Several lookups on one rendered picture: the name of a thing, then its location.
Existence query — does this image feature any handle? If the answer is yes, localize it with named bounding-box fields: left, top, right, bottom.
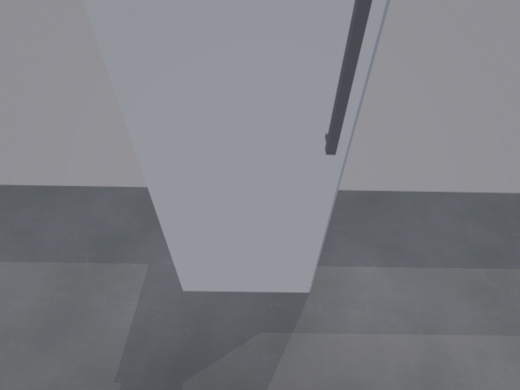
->
left=325, top=0, right=372, bottom=155

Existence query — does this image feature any fridge door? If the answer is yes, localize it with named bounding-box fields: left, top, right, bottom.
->
left=83, top=0, right=387, bottom=293

